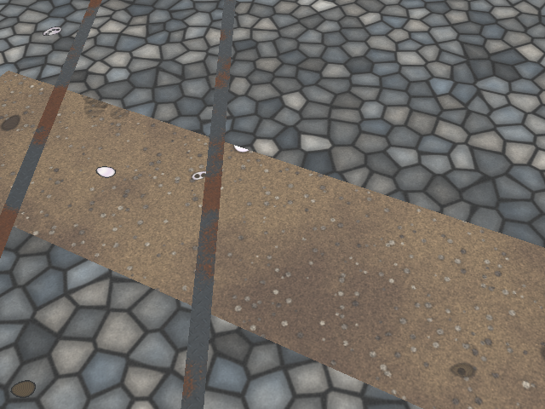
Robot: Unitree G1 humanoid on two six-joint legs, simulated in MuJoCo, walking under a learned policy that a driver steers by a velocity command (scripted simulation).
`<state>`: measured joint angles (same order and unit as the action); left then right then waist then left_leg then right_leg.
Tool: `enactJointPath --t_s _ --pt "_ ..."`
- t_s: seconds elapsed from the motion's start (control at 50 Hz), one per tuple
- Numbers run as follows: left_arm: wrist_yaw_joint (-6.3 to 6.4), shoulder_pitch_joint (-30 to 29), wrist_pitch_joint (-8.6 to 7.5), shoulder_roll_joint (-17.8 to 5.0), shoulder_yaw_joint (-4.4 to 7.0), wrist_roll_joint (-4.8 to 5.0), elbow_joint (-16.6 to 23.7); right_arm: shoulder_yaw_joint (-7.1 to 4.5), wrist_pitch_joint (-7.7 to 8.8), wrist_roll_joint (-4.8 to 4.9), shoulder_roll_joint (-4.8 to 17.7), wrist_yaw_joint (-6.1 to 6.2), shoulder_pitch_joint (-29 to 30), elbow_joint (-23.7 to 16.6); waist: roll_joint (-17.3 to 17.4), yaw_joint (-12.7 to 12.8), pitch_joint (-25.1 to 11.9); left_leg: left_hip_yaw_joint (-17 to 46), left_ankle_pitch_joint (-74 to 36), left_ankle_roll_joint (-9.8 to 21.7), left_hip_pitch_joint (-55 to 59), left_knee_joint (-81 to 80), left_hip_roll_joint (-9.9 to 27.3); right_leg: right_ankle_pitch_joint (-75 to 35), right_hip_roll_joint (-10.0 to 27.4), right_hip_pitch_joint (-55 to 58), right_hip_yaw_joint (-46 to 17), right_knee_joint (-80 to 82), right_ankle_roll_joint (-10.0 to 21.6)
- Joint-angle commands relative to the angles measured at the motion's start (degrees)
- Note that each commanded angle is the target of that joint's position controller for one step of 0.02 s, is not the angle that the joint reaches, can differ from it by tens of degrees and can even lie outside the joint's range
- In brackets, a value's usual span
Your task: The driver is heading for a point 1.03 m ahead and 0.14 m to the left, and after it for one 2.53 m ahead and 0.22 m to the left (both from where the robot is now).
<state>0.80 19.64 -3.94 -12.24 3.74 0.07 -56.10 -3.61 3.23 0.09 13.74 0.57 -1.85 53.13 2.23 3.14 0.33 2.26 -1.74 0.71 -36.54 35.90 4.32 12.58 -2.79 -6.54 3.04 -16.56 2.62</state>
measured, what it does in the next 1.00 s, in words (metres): walks ahead: left foot, then right foot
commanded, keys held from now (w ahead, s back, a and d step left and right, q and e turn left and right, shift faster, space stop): no key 1.00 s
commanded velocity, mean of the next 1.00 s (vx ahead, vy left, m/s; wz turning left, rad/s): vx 0.05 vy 0.00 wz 0.00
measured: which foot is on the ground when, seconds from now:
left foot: up 0.00-0.06, down 0.08-1.00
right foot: down 0.00-0.10, up 0.12-0.36, down 0.38-1.00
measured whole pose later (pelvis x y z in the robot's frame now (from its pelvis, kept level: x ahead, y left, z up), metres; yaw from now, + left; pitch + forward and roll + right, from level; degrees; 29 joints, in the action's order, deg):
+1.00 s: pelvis +0.14 +0.01 -0.01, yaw +1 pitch -1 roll +0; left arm 2.3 12.7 -0.8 -10.6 2.3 0.0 -62.9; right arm -2.8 -1.0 0.3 12.1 1.9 -6.4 61.4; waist 0.3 0.3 2.5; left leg -0.3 12.5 0.2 -15.4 29.1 -0.1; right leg 19.5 1.2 -8.3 0.6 -29.0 -0.7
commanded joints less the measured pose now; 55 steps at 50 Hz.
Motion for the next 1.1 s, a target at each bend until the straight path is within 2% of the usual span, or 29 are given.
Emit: enactJointPath --t_s 0.02,0.06,0.08,0.1,0.12,0.14,0.16,0.18,0.2,0.22,0.26,0.28,0.32,0.36,0.38,0.4,0.42,0.44,0.48,0.56,0.7,0.86,1.1 --pt "0.51 -1.6 -0.32 -8.3 1.51 0.47 1.3 -0.24 0.08 -0.14 3.2 -0.4 0.7 -2.3 -7.7 -2.2 -2.2 -1.3 -1.6 0.7 10.3 -4.0 -2.4 -33.3 13.8 -2.1 -4.7 -0.1 7.0" --pt "0.69 -3.4 -0.08 -8.5 1.6 0.97 0.8 -0.72 0.51 -0.7 4.7 -0.65 -1.6 -1.6 -7.4 -4.1 -3.3 -1.3 -1.5 2.3 14.3 -9.2 -2.9 -30.9 13.7 0.2 -5.8 -4.9 5.3" --pt "0.65 -2.8 -0.06 -8.0 1.48 0.93 0.6 -1.31 0.75 -1.12 6.1 -0.51 -4.8 -0.1 -5.9 -5.0 -4.7 -1.9 -7.1 3.3 19.5 -12.6 -3.5 -29.5 11.4 0.5 -5.4 -9.1 3.8" --pt "0.68 -1.0 -0.33 -7.2 1.22 -0.02 0.7 -2.22 0.94 -1.59 9.8 -0.17 -8.3 0.6 -2.0 -4.9 -8.5 2.3 -30.4 5.2 29.1 -10.5 1.5 -23.0 7.8 -3.1 -3.4 -16.2 1.2" --pt "0.38 7.2 -0.67 -2.1 -0.23 -0.62 -1.2 -2.07 0.55 -1.99 10.4 0.08 -11.0 1.2 6.6 -2.1 -16.2 11.2 -45.0 13.4 46.6 -5.9 11.5 0.5 3.8 -14.9 -2.2 -27.8 -2.2" --pt "0.33 7.4 0.01 -2.0 -0.78 -0.23 -1.8 -0.88 -0.08 -1.11 5.9 -0.29 -13.0 2.0 10.6 -4.2 -20.6 18.7 -38.1 18.4 47.2 -9.2 16.7 23.5 2.5 -17.9 -4.5 -36.9 -4.5" --pt "0.44 3.4 1.2 -5.4 0.21 0.88 -0.8 -0.24 -0.45 -0.71 4.5 -0.64 -11.5 1.8 7.8 -4.3 -17.9 19.6 -22.0 17.4 42.0 -12.4 15.2 27.6 3.8 -20.1 -6.8 -40.9 -5.0" --pt "1.05 -0.4 2.5 -6.5 0.61 1.24 -0.1 -0.04 -0.63 -0.87 4.7 -0.64 -7.7 0.9 4.9 -3.7 -13.6 18.4 -10.3 15.2 36.1 -14.9 13.6 25.6 5.2 -21.6 -7.1 -41.9 -5.2" --pt "1.69 -2.6 3.65 -6.5 0.88 0.85 0.1 0.2 -0.82 -1.05 4.5 -0.42 -4.2 -0.1 3.3 -3.0 -9.8 16.7 -2.0 13.8 30.0 -17.3 12.4 23.2 6.1 -21.5 -6.8 -40.4 -5.4" --pt "2.26 -3.3 4.59 -6.2 1.03 0.41 0.2 0.09 -1.02 -1.28 5.0 -0.12 -1.2 -0.7 4.0 -1.9 -7.8 15.5 4.9 12.2 24.9 -19.5 11.1 20.1 7.1 -19.2 -7.0 -37.4 -5.5" --pt "2.82 -2.8 5.1 -4.6 0.9 0.23 -0.5 0.04 -1.66 -1.68 4.8 0.34 1.3 -1.1 5.9 -0.8 -6.2 11.9 12.1 10.4 18.4 -22.0 7.9 15.8 6.6 -13.0 -5.6 -30.3 -5.4" --pt "2.88 -2.6 5.01 -3.8 0.78 0.22 -1.1 0.09 -1.83 -1.64 4.5 0.52 1.3 -0.9 5.8 -0.5 -6.3 10.2 13.5 10.0 17.0 -22.3 6.8 13.0 6.1 -10.1 -4.8 -26.8 -5.0" --pt "2.59 -1.7 4.89 -3.0 0.69 0.06 -2.6 0.17 -2.13 -0.92 4.4 0.82 1.1 -0.4 5.1 0.3 -6.5 7.9 17.8 9.1 15.5 -22.2 5.4 3.9 5.1 -4.8 -3.1 -18.7 -4.4" --pt "2.04 -2.2 5.07 -3.2 0.55 -1.01 -3.1 0.42 -2.38 -0.06 3.6 0.82 -0.5 0.7 3.7 0.4 -4.9 6.8 27.1 6.1 13.6 -22.6 3.5 -2.0 4.9 -0.9 -2.6 -11.9 -3.1" --pt "1.89 -3.0 5.18 -4.4 0.56 -1.45 -2.7 0.43 -2.42 -0.1 3.6 0.72 -1.6 1.2 2.4 -0.2 -2.9 6.5 31.0 4.1 13.0 -22.4 2.7 -1.7 6.8 -1.2 -4.1 -9.5 -2.1" --pt "1.99 -3.9 5.16 -6.5 0.81 -1.04 -2.4 0.15 -2.5 -0.34 4.1 0.74 -2.5 1.3 0.2 -1.9 -0.6 5.1 31.1 2.8 13.4 -21.9 0.9 3.2 7.7 -4.3 -4.4 -8.8 -0.9" --pt "1.94 -4.4 4.79 -7.7 1.19 -0.39 -3.0 0.02 -2.65 -0.35 4.1 1.04 -2.5 1.0 -4.0 -2.5 1.3 2.3 27.9 1.9 17.4 -20.3 -1.3 9.7 7.2 -10.7 -4.8 -7.6 -0.4" --pt "1.9 -5.4 4.13 -6.2 0.88 -0.23 -3.1 0.07 -2.61 -0.47 4.0 1.26 -2.5 1.2 -5.2 -2.6 1.9 1.6 23.8 1.8 20.8 -17.6 -1.7 10.3 7.2 -13.1 -5.1 -5.7 -0.8" --pt "1.81 -6.7 3.08 -5.4 0.65 -0.43 -3.5 0.12 -2.6 -0.35 3.2 1.42 -3.9 1.9 -6.8 -3.4 1.1 0.4 16.9 2.4 24.0 -14.4 -2.3 6.8 7.4 -13.4 -5.4 -4.4 -2.1" --pt "1.59 -5.6 2.1 -5.1 0.41 -0.09 -4.3 0.07 -2.65 -0.3 2.9 1.07 -4.9 3.0 -5.2 -3.2 -0.6 -0.8 7.9 2.9 26.1 -11.6 -2.7 0.7 7.2 -10.8 -5.3 -5.6 -2.0" --pt "1.63 -3.9 2.35 -5.0 0.0 0.03 -5.3 -0.06 -3.17 0.04 3.5 0.98 -4.9 4.4 -2.9 -2.6 -1.4 -1.0 1.0 2.7 27.5 -9.6 -2.6 -5.5 6.4 -8.2 -4.4 -7.4 -1.8" --pt "1.62 -3.7 2.74 -4.4 -0.39 0.0 -5.7 -0.13 -3.72 0.19 4.1 1.33 -4.9 5.8 -2.6 -2.7 -0.7 -0.9 0.0 2.3 27.8 -9.1 -2.4 -6.8 5.8 -7.3 -3.7 -7.5 -1.8" --pt "1.75 -3.3 2.95 -3.9 -0.81 -0.14 -6.2 -0.09 -3.88 0.19 4.0 1.61 -4.8 7.4 -2.7 -2.9 0.7 -0.7 3.3 2.0 27.3 -9.9 -2.3 -2.7 5.3 -7.7 -3.2 -6.4 -2.0"
Keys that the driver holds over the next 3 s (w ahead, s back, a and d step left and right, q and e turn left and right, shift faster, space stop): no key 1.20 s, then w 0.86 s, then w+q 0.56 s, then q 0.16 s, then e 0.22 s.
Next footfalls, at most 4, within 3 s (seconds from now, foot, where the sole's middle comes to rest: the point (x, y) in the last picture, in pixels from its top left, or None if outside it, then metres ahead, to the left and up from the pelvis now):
0.08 left None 0.21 0.13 -0.78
0.38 right None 0.14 -0.12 -0.78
1.92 right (347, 363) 0.60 -0.11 -0.78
2.52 left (255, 260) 0.90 0.15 -0.78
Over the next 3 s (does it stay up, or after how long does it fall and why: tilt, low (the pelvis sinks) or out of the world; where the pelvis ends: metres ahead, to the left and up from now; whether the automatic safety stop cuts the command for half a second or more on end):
stays up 0.99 0.08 -0.02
